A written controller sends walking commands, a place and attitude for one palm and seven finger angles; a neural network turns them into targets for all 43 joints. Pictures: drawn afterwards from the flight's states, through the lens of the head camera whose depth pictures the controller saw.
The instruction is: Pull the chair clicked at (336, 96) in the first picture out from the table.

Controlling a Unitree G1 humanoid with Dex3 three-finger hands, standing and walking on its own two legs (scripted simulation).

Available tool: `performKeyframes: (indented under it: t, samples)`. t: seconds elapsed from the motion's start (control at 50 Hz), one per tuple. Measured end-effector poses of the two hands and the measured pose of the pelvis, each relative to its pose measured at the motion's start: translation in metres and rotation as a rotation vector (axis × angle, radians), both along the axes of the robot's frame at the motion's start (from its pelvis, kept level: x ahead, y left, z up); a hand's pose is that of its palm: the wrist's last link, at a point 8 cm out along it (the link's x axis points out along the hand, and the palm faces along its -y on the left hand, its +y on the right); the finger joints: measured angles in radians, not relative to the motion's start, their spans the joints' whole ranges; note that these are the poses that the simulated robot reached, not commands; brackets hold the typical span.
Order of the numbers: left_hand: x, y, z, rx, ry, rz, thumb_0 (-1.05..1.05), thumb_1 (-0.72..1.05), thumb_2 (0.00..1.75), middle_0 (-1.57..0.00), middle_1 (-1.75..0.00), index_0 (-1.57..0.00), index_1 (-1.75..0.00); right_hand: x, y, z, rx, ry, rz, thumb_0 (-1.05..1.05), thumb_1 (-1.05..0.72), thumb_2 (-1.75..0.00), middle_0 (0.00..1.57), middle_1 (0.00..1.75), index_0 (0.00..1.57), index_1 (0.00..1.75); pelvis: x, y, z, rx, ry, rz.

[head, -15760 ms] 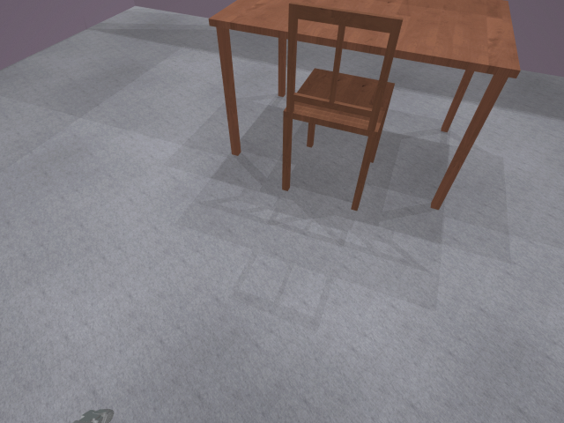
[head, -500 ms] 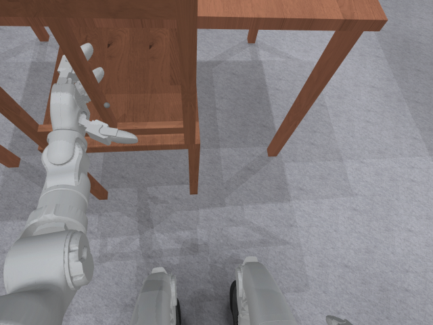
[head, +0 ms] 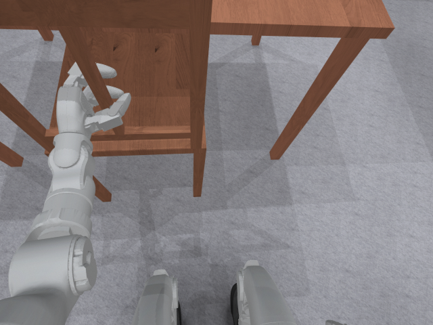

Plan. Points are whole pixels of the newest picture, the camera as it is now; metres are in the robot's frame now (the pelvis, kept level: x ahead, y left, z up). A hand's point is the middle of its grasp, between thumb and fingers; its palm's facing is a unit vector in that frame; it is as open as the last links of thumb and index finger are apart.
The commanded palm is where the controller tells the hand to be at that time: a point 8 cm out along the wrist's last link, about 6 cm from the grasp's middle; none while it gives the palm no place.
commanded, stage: hook a spindle and tug to test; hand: left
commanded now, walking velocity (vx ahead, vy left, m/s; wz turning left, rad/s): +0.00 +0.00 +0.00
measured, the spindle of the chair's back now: (100, 91) +0.52 +0.19 +0.04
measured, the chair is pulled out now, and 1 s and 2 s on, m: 0.00 0.05 0.20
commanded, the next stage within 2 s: step backward, pulling the chair out in 0.70 s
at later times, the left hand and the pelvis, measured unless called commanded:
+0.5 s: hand (115, 114) +0.47 +0.16 +0.03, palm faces +0.02 -1.00 -0.02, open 5.4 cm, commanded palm +0.43 +0.20 +0.03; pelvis +0.01 +0.00 +0.01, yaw -1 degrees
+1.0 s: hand (116, 123) +0.45 +0.15 +0.05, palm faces +0.09 -0.99 -0.11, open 5.4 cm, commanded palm +0.42 +0.20 +0.04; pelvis +0.02 +0.00 +0.07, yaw +1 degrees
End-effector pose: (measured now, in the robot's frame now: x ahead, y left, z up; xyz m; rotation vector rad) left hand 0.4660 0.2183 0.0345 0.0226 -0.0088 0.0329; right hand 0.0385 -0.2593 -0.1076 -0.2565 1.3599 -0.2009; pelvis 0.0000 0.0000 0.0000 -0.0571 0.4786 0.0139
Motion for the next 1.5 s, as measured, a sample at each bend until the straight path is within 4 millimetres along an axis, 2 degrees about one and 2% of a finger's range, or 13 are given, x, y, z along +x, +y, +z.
performKeyframes:
  t: [0.14, 0.46, 0.82, 0.86, 0.94, 1.04, 1.16, 1.32, 1.5]
  samples:
    - [0.001, 0.000, 0.000, -0.001, 0.002, 0.000, 0.01, 0.74, 0.83, -0.43, -1.38, -0.41, -1.40, 0.007, 0.001, 0.000, 0.006, -0.014, -0.002, 0.01, -0.90, -0.90, 0.20, 0.30, 0.21, 0.30, 0.002, 0.001, 0.001, 0.000, 0.000, -0.003]
    - [-0.011, -0.005, 0.000, -0.003, 0.007, -0.014, 0.01, 0.75, 0.81, -0.41, -1.39, -0.37, -1.43, 0.021, 0.003, 0.006, 0.023, -0.058, -0.015, 0.01, -0.90, -0.90, 0.20, 0.30, 0.21, 0.30, 0.010, 0.001, 0.007, 0.008, -0.007, -0.015]
    - [-0.038, -0.008, 0.000, 0.000, -0.002, -0.029, 0.01, 0.74, 0.82, -0.42, -1.39, -0.38, -1.43, 0.045, 0.001, 0.008, 0.023, -0.148, 0.020, 0.01, -0.90, -0.90, 0.20, 0.30, 0.21, 0.30, 0.010, -0.002, 0.008, 0.016, -0.028, -0.012]
    - [-0.038, -0.008, 0.005, 0.039, 0.047, -0.011, 0.01, 0.74, 0.83, -0.42, -1.37, -0.38, -1.43, 0.046, 0.002, 0.013, 0.018, -0.139, -0.011, 0.01, -0.90, -0.90, 0.20, 0.30, 0.21, 0.30, 0.007, -0.002, 0.015, 0.020, -0.070, -0.008]
    - [-0.039, -0.012, 0.020, 0.097, 0.239, 0.045, 0.03, 0.74, 0.84, -0.39, -1.28, -0.39, -1.43, 0.047, 0.012, 0.041, 0.016, -0.129, -0.058, 0.01, -0.91, -0.90, 0.20, 0.30, 0.21, 0.30, 0.010, 0.001, 0.049, 0.026, -0.136, 0.000]
    - [-0.045, -0.019, 0.028, 0.051, 0.379, 0.082, 0.05, 0.76, 0.82, -0.31, -1.13, -0.43, -1.44, 0.042, 0.016, 0.078, -0.007, -0.122, -0.074, 0.01, -0.90, -0.90, 0.20, 0.30, 0.21, 0.30, 0.019, 0.005, 0.082, 0.027, -0.184, -0.002]
    - [-0.052, -0.028, 0.033, 0.096, 0.441, 0.017, 0.05, 0.75, 0.80, -0.32, -1.13, -0.47, -1.44, 0.025, 0.005, 0.100, -0.074, -0.107, -0.095, 0.01, -0.90, -0.90, 0.20, 0.30, 0.21, 0.30, 0.019, 0.009, 0.097, 0.017, -0.228, -0.008]
    - [-0.070, -0.039, 0.033, 0.117, 0.451, -0.007, 0.04, 0.74, 0.79, -0.32, -1.16, -0.49, -1.44, 0.004, -0.003, 0.096, -0.079, -0.106, -0.131, 0.01, -0.90, -0.90, 0.20, 0.30, 0.21, 0.30, 0.008, 0.007, 0.100, 0.027, -0.273, -0.038]
    - [-0.101, -0.052, 0.035, 0.116, 0.464, 0.009, 0.04, 0.74, 0.80, -0.31, -1.15, -0.50, -1.44, -0.012, -0.003, 0.090, -0.040, -0.135, -0.134, 0.01, -0.90, -0.90, 0.20, 0.30, 0.21, 0.30, -0.016, -0.003, 0.103, 0.039, -0.302, -0.035]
